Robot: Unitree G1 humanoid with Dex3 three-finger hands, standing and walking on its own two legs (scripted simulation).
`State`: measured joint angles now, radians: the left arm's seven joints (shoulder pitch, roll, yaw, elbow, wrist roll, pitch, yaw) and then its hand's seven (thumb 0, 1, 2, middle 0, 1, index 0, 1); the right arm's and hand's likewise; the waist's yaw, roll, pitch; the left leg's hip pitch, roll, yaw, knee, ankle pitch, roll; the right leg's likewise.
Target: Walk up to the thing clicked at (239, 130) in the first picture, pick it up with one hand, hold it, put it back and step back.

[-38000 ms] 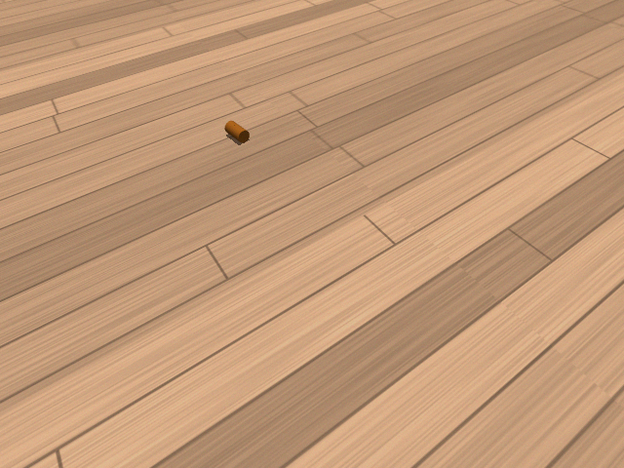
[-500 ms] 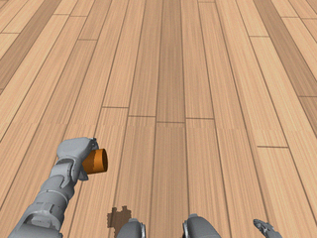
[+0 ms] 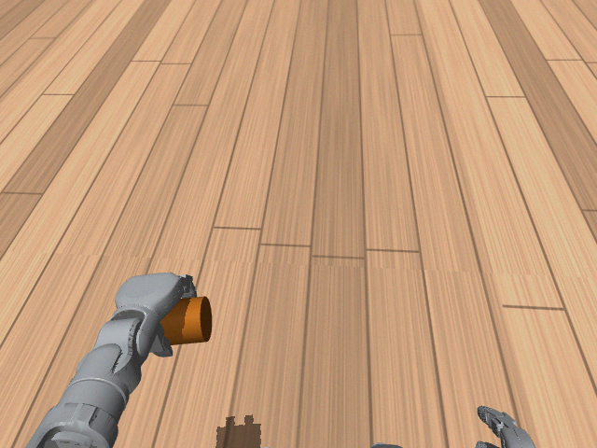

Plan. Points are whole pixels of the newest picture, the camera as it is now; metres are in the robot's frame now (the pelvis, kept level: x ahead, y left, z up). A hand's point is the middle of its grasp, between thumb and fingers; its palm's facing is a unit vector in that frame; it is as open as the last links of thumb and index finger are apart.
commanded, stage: hold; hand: left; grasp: from above
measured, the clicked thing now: (166, 322) +0.33 +0.23 -0.08
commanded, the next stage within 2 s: crouch in 1.66 s
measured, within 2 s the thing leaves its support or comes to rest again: neither
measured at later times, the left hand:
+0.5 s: hand (162, 328) +0.29 +0.21 -0.02, palm faces -0.46 -0.02 -0.89, open 9.9 cm
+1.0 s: hand (160, 333) +0.28 +0.20 -0.01, palm faces -0.45 -0.02 -0.89, open 9.9 cm
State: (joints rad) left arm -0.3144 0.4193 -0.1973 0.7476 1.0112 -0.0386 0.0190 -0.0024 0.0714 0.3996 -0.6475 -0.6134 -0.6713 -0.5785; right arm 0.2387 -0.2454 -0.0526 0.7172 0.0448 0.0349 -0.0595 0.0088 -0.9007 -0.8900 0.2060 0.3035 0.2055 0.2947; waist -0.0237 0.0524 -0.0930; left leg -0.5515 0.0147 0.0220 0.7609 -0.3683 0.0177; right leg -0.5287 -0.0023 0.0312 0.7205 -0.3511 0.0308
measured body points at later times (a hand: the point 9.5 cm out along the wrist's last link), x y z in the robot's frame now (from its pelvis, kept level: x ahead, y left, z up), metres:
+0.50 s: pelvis -0.01 -0.01 +0.01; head +0.01 -0.03 +0.46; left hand +0.31 +0.21 +0.03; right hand +0.13 -0.27 -0.11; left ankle +0.00 +0.11 -0.71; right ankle +0.00 -0.14 -0.71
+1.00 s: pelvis -0.02 -0.01 +0.02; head -0.01 -0.04 +0.47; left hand +0.30 +0.20 +0.05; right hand +0.13 -0.27 -0.09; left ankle +0.00 +0.11 -0.71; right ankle +0.00 -0.14 -0.71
